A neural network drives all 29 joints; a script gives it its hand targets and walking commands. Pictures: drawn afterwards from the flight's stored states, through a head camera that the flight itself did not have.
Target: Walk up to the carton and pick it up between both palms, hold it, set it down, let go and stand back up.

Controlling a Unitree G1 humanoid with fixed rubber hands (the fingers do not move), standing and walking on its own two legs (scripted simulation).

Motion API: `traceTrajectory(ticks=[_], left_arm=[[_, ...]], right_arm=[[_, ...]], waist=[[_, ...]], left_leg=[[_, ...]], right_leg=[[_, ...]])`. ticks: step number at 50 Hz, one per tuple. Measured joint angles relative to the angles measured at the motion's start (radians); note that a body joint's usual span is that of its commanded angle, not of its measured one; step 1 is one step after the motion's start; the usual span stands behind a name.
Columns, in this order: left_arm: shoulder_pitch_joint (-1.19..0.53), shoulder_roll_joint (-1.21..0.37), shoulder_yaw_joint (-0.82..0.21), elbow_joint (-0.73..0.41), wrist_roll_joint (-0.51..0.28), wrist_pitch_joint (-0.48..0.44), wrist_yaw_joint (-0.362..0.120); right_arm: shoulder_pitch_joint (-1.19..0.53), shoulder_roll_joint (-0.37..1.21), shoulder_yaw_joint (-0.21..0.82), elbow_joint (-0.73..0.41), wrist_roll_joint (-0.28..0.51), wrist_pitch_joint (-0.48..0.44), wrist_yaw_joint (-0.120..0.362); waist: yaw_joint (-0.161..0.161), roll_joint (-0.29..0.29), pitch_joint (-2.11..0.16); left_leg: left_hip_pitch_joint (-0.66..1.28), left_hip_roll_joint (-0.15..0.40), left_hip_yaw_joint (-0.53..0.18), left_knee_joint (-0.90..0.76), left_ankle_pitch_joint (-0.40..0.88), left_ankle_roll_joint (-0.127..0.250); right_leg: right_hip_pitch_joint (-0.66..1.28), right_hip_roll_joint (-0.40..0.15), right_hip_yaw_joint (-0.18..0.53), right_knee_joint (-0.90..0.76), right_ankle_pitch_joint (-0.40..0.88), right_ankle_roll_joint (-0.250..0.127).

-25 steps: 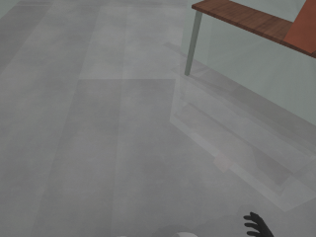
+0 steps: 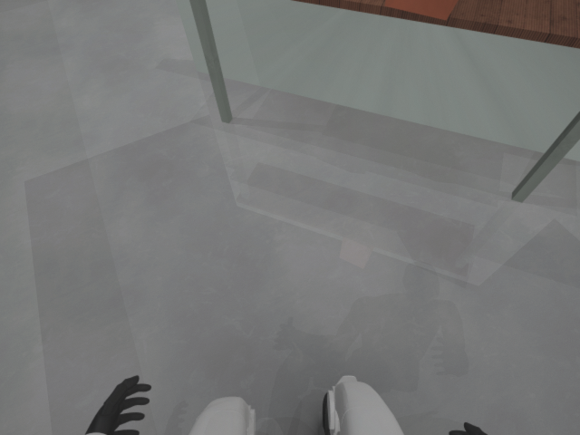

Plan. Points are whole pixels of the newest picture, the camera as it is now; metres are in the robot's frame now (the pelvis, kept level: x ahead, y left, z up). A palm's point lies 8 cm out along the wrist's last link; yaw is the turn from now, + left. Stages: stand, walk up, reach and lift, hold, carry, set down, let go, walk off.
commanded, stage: walk up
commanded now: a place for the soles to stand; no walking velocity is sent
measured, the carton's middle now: out of the picture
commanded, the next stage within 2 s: none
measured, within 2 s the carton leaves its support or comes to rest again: neither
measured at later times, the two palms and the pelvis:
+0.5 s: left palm (144, 252) +0.38 +0.28 -0.10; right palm (468, 400) +0.16 -0.22 -0.07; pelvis +0.22 +0.06 +0.01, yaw -12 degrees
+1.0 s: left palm (221, 152) +0.59 +0.17 -0.06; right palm (491, 265) +0.37 -0.32 -0.11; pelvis +0.41 -0.05 +0.02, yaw -25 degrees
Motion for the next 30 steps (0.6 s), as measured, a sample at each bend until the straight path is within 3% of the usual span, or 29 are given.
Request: traceTrajectory(ticks=[3,7,10,13,15,17,19,22,26,30], left_arm=[[0.049,0.009,0.007,0.024,-0.001,0.007,0.009],[0.101,0.022,0.017,0.048,0.005,-0.003,-0.002],[0.117,0.028,0.023,0.045,0.009,-0.01,-0.016],[0.124,0.04,0.028,0.041,0.011,-0.004,-0.028],[0.131,0.05,0.033,0.038,0.011,0.009,-0.032],[0.143,0.039,0.028,0.029,0.022,0.026,-0.034],[0.139,0.033,0.017,0.029,0.034,0.041,-0.04],[0.113,0.044,0.014,0.02,0.027,0.036,-0.046],[0.076,0.06,0.02,-0.008,0.004,0.028,-0.06],[0.037,0.045,0.02,-0.028,-0.009,0.022,-0.072]], right_arm=[[-0.034,-0.012,-0.009,-0.049,-0.008,-0.026,0.016],[-0.058,-0.009,-0.013,-0.074,-0.009,-0.033,0.02],[-0.047,0.007,-0.01,-0.072,-0.013,-0.029,0.016],[-0.012,0.025,-0.009,-0.057,-0.026,-0.032,0.005],[0.018,0.04,-0.003,-0.052,-0.04,-0.034,-0.008],[0.044,0.029,0.005,-0.042,-0.048,-0.031,-0.023],[0.064,0.02,0.001,-0.011,-0.04,-0.025,-0.034],[0.098,0.022,-0.003,0.026,-0.044,-0.035,-0.04],[0.133,0.026,-0.003,0.065,-0.051,-0.049,-0.039],[0.155,0.019,-0.003,0.087,-0.052,-0.054,-0.037]], waist=[[0.025,0.028,-0.004],[0.039,0.046,-0.052],[0.043,0.043,-0.099],[0.039,-0.006,-0.145],[0.032,-0.083,-0.172],[0.015,-0.103,-0.205],[-0.014,-0.101,-0.213],[-0.053,-0.114,-0.197],[-0.077,-0.135,-0.164],[-0.081,-0.117,-0.124]], left_leg=[[-0.144,0.018,-0.045,-0.084,0.046,0.004],[-0.226,0.048,-0.065,-0.354,0.054,-0.021],[-0.216,0.059,-0.057,-0.551,0.155,-0.033],[-0.156,0.032,-0.019,-0.615,0.25,-0.033],[-0.135,0.002,0.043,-0.547,0.172,-0.035],[-0.111,0.015,0.085,-0.505,0.089,-0.027],[-0.061,0.03,0.1,-0.518,0.06,-0.014],[0.035,0.037,0.121,-0.61,0.071,-0.019],[0.142,0.033,0.165,-0.746,0.098,-0.033],[0.222,0.037,0.204,-0.834,0.098,-0.049]], right_leg=[[0.084,0.027,0.018,-0.077,0.003,0.008],[0.149,0.05,0.036,-0.094,-0.043,0.019],[0.175,0.062,0.041,-0.061,-0.106,0.031],[0.187,0.045,0.067,0.045,-0.216,0.046],[0.169,0.012,0.121,0.17,-0.325,0.03],[0.096,0.026,0.113,0.365,-0.354,0.041],[0.036,0.024,0.047,0.505,-0.326,0.061],[-0.04,-0.004,-0.004,0.55,-0.225,0.075],[-0.132,-0.039,0.023,0.454,-0.095,0.079],[-0.164,-0.078,0.029,0.263,0.014,0.08]])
